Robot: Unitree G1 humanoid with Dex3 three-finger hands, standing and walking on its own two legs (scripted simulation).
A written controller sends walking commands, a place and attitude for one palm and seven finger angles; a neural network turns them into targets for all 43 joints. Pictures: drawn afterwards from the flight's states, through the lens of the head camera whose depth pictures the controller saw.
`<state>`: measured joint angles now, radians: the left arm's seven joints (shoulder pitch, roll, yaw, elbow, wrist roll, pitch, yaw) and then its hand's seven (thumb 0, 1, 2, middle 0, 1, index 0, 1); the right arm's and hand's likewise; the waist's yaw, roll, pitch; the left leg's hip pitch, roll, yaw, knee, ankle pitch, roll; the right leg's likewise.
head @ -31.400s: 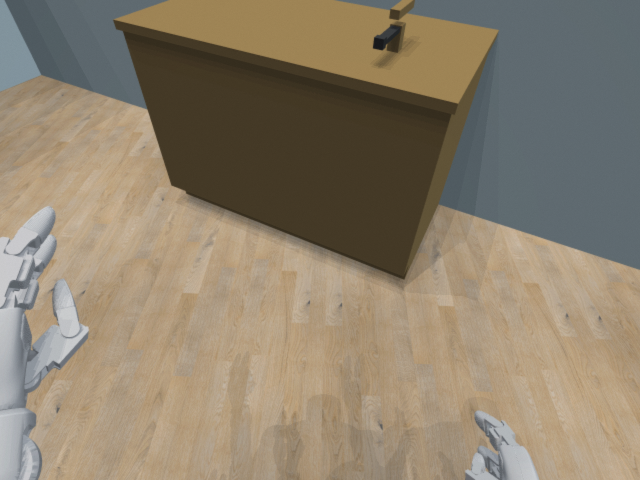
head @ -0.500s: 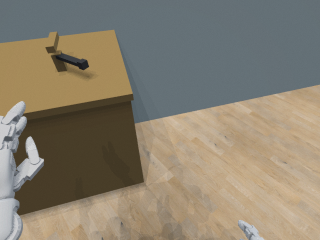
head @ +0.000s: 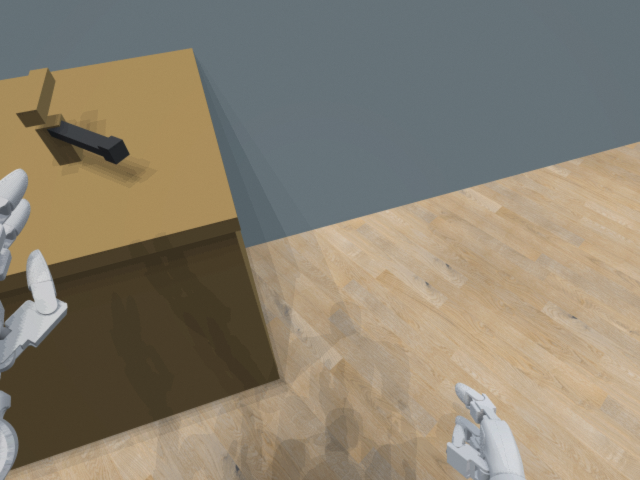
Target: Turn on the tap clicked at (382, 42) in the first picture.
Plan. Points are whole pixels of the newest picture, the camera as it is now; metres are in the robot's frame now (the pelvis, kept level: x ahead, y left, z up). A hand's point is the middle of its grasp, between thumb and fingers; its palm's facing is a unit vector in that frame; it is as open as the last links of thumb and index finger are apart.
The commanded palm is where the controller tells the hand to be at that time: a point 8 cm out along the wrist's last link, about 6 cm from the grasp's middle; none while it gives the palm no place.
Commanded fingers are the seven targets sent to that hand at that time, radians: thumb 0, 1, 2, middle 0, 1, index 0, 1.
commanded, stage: take the last steps up to it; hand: left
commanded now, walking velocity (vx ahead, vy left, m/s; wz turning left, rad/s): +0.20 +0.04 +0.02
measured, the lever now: (113, 150) +0.54 +0.35 +0.11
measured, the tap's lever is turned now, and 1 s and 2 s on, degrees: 44 44 44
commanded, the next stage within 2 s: come to a stop and stand still in 0.18 s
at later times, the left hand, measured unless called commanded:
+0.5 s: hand (120, 210) +0.33 +0.22 +0.20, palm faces +0.39 -0.80 -0.46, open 7.4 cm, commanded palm +0.27 +0.27 +0.19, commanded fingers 0.00 0.90 0.90 -0.20 -0.30 -0.20 -0.30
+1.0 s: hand (75, 234) +0.31 +0.26 +0.19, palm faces +0.40 -0.80 -0.44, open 7.4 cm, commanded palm +0.25 +0.30 +0.19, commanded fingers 0.00 0.90 0.90 -0.20 -0.30 -0.20 -0.30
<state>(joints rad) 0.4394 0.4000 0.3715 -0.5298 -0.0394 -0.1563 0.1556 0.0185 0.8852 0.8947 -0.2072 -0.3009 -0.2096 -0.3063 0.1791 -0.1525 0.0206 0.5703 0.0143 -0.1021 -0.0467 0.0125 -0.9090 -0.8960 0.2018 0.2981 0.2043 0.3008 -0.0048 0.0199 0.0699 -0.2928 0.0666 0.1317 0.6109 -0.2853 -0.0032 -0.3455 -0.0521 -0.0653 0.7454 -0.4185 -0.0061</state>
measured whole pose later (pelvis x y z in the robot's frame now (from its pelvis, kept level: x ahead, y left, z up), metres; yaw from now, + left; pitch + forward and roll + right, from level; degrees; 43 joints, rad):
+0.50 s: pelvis +0.11 -0.01 +0.00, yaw +0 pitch -1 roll +0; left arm 0.46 0.42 0.38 -0.56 -0.04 -0.16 0.16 0.02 0.88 0.89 -0.21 -0.30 -0.21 -0.31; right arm 0.16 -0.18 0.01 0.55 0.02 -0.10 -0.04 0.01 -0.91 -0.90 0.20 0.30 0.20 0.30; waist -0.02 0.01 0.07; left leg -0.28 0.08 0.13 0.60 -0.29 -0.01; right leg -0.24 0.00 -0.08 0.59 -0.31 -0.02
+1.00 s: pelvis +0.09 +0.02 +0.01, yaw -1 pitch +0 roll -1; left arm 0.47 0.41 0.36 -0.55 -0.02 -0.13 0.17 0.02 0.88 0.89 -0.21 -0.30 -0.21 -0.31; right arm 0.18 -0.18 0.01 0.55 0.01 -0.07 -0.05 0.01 -0.91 -0.90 0.20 0.30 0.20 0.30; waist 0.02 0.00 0.04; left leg -0.29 0.02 0.10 0.50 -0.21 0.04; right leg -0.23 -0.02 -0.05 0.59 -0.38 0.02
